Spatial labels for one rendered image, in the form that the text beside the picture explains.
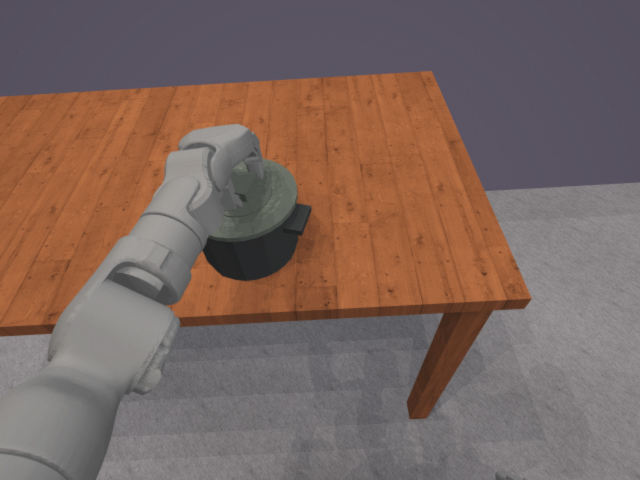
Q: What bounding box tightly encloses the table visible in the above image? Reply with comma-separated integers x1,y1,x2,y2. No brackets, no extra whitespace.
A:
0,71,532,419

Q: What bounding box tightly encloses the lid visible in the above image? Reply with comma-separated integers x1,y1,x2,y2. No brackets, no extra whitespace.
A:
208,159,298,242

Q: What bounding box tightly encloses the knob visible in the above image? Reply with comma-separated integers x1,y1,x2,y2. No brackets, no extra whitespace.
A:
230,170,259,202

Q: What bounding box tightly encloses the pot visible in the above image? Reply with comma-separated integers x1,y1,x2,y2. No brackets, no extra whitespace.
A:
203,203,311,281

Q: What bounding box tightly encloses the left robot hand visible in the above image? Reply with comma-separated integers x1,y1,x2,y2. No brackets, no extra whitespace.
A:
178,124,264,211

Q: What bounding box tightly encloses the robot left forearm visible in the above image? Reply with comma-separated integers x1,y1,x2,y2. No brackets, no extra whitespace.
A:
48,139,232,361

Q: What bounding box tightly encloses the left robot upper arm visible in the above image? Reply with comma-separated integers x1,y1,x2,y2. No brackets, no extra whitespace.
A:
0,279,180,480

